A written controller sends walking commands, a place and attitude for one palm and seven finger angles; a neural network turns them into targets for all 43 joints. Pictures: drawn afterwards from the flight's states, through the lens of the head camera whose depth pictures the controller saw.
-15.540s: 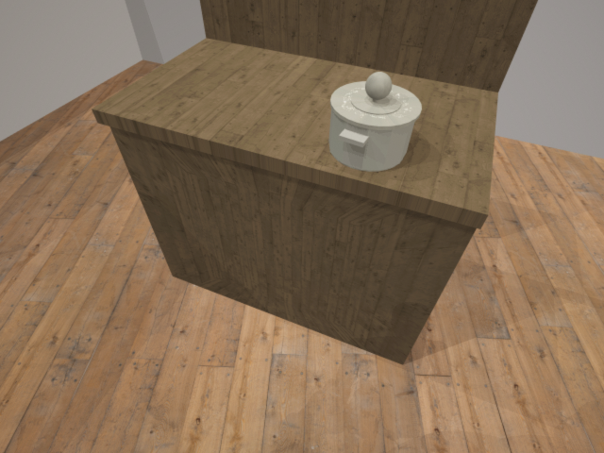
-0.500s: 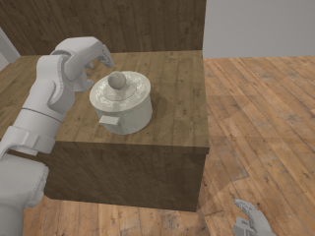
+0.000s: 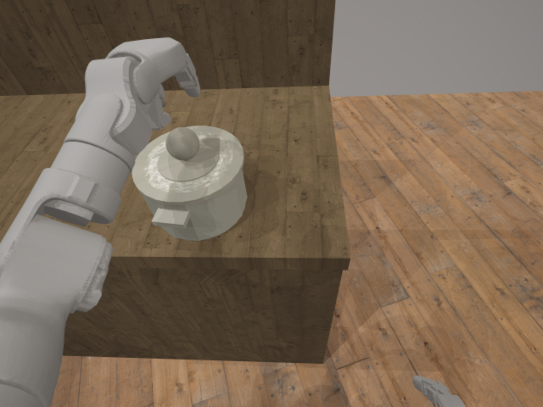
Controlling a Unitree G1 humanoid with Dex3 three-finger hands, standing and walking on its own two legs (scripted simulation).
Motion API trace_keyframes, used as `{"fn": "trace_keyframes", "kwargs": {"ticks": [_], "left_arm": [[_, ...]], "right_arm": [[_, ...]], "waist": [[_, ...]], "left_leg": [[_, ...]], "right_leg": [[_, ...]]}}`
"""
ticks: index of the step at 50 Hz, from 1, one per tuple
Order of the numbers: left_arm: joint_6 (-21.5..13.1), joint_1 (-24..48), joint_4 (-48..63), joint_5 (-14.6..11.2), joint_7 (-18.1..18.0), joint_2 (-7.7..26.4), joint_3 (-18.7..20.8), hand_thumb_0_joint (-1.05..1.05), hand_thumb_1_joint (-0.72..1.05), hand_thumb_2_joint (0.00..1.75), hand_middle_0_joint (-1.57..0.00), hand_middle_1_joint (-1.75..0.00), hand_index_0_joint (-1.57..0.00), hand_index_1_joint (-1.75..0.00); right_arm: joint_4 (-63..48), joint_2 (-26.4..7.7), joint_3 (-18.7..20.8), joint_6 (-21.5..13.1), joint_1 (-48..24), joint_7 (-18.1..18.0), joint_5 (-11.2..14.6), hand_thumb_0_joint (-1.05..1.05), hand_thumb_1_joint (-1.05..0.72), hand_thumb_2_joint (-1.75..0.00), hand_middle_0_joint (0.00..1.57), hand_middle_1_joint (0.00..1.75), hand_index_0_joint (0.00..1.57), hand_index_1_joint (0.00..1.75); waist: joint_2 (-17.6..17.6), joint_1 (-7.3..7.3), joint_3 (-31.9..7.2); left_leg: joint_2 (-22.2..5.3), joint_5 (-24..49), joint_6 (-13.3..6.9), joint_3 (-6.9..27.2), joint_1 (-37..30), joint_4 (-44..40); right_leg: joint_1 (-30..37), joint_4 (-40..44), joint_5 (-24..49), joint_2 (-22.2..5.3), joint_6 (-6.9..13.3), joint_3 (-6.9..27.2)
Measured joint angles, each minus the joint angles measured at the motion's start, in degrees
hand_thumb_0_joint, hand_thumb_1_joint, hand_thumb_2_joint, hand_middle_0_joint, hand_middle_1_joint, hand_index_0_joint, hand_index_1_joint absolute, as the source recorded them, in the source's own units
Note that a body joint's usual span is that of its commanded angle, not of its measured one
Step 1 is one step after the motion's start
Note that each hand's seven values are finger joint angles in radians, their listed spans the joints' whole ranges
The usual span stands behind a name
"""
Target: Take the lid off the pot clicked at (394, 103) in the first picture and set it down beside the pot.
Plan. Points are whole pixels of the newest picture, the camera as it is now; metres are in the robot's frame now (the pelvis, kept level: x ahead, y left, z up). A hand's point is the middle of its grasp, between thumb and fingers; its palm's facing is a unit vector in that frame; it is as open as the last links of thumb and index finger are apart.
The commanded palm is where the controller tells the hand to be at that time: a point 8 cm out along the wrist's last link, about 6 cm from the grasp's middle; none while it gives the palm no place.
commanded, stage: move the open hand above the knob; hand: left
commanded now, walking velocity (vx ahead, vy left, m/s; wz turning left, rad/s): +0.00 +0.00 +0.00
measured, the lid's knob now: (182, 143) +0.48 +0.14 +0.14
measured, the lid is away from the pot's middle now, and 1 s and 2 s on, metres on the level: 0.00 0.00 0.00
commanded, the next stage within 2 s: lower the open fingers around the knob in 0.78 s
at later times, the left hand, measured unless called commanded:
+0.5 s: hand (165, 110) +0.45 +0.14 +0.23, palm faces -0.19 +0.00 -0.98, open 9.8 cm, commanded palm +0.42 +0.14 +0.29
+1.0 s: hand (166, 113) +0.44 +0.14 +0.23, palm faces -0.20 -0.04 -0.98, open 9.8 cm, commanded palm +0.41 +0.14 +0.28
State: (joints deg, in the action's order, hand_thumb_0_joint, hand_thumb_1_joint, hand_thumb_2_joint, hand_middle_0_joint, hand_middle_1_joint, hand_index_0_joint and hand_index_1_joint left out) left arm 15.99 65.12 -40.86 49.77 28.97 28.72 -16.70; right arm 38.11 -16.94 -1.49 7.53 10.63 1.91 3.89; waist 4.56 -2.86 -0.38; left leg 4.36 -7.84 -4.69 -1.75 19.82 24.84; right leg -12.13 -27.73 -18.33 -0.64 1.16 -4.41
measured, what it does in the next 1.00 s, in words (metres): stands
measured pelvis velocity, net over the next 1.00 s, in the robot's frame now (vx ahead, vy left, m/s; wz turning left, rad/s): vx -0.01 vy -0.01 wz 0.00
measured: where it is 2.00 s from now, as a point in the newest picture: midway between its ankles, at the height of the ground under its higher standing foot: outside the picture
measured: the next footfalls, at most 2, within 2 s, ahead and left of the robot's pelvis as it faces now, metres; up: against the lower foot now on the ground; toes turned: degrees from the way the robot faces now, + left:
none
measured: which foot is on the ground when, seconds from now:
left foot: down 0.00-1.00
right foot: down 0.00-1.00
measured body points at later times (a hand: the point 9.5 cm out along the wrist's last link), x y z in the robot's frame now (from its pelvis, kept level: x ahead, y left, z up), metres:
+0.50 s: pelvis +0.00 +0.00 +0.00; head +0.02 -0.04 +0.45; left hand +0.45 +0.13 +0.28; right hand +0.16 -0.24 -0.12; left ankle +0.05 +0.07 -0.74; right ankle -0.04 -0.10 -0.74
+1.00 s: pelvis -0.01 -0.01 +0.00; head +0.00 -0.05 +0.45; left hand +0.45 +0.14 +0.28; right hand +0.14 -0.25 -0.12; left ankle +0.05 +0.07 -0.74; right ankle -0.04 -0.10 -0.74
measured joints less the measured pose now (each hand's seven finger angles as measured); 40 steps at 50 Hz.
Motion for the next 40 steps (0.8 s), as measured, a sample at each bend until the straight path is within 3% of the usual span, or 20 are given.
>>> {"fn": "trace_keyframes", "kwargs": {"ticks": [17, 26, 40], "left_arm": [[-0.8, -3.3, 5.1, 0.0, -0.3, -0.5, 0.4, 0.00, -0.37, 1.70, -0.90, -0.08, -0.90, -0.08], [0.0, -3.9, 7.5, -0.6, 0.4, -1.5, -1.7, 0.00, -0.37, 1.70, -0.90, -0.08, -0.90, -0.08], [0.4, -3.6, 6.6, -0.7, 0.4, -1.6, -2.1, 0.00, -0.37, 1.70, -0.90, -0.08, -0.90, -0.08]], "right_arm": [[-0.9, -0.1, 0.3, 0.2, -0.8, 0.6, 0.1, 0.01, -0.91, -0.90, 0.20, 0.30, 0.20, 0.30], [-1.2, 0.5, -0.1, 0.6, -2.8, 0.6, 0.2, 0.01, -0.91, -0.90, 0.20, 0.30, 0.20, 0.30], [-1.0, 0.5, -0.6, 1.2, -3.1, 0.3, 0.3, 0.01, -0.91, -0.90, 0.20, 0.30, 0.20, 0.30]], "waist": [[0.7, 1.09, -0.6], [0.9, 1.96, -0.6], [0.6, 1.75, -0.4]], "left_leg": [[0.2, 0.0, -0.1, 0.2, -0.5, -0.5], [0.3, 0.1, 0.1, 0.8, -0.8, -0.2], [0.0, 0.3, 0.4, 0.8, -0.9, 0.1]], "right_leg": [[0.6, 0.7, 0.0, -0.1, -0.1, -0.1], [1.0, 0.3, -0.2, -0.2, 0.1, -0.7], [1.0, -0.4, -0.1, 0.1, 0.4, -0.6]]}}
